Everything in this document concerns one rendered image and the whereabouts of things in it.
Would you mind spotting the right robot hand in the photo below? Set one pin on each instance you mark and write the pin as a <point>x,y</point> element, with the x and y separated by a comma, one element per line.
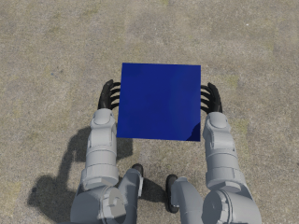
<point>214,103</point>

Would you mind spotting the robot right upper arm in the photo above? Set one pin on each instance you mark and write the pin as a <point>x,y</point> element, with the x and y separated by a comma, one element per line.
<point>225,207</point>

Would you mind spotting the carton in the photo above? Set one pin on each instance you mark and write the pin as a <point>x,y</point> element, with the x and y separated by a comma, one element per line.
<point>160,101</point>

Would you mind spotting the robot left forearm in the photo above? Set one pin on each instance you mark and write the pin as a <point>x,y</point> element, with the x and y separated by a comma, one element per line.
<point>101,153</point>

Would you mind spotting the robot right forearm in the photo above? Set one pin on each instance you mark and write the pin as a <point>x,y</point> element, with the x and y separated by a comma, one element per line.
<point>222,165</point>

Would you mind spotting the robot right foot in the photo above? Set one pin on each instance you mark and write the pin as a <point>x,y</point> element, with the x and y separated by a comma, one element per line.
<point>169,182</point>

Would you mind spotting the right robot shin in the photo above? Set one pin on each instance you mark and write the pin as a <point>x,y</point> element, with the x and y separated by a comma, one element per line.
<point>182,178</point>

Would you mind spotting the robot left upper arm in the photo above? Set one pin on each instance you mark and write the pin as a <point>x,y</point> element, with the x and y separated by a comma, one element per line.
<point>104,205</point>

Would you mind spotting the left robot hand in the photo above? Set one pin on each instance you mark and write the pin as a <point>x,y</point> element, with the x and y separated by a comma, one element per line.
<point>105,98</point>

